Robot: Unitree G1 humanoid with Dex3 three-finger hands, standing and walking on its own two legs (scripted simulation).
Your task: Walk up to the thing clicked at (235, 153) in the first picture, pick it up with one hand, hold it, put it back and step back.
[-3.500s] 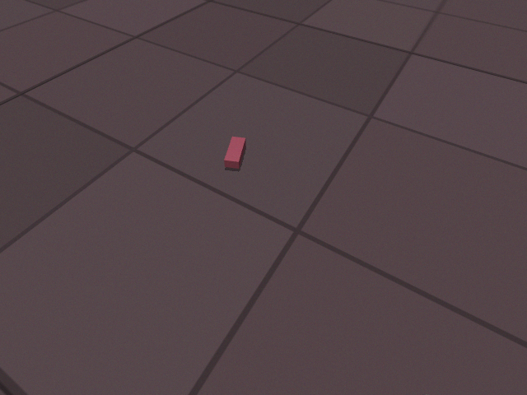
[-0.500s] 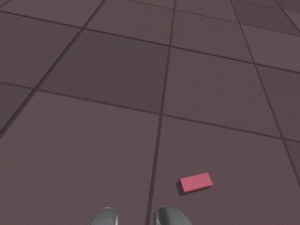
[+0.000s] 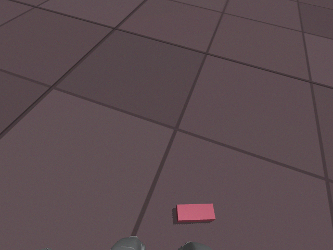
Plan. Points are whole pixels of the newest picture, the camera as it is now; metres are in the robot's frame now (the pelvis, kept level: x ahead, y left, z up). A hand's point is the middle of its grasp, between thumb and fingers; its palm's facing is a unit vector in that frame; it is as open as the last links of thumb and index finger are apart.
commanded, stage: walk up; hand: left
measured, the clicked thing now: (195, 212) +0.37 -0.21 -0.72
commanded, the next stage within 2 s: none
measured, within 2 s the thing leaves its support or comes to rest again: neither
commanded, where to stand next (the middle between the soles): -0.01 -0.46 m, yaw +6 degrees
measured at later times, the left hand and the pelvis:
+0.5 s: hand out of the picture +0.04 +0.02 -0.15, palm faces -0.05 -0.93 -0.36, open 7.4 cm; pelvis -0.05 -0.26 -0.02, yaw +2 degrees
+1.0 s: hand out of the picture +0.01 -0.17 -0.17, palm faces -0.04 -0.92 -0.39, open 7.4 cm; pelvis -0.10 -0.47 -0.03, yaw +0 degrees
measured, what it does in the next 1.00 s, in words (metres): steps to the right: right foot, then left foot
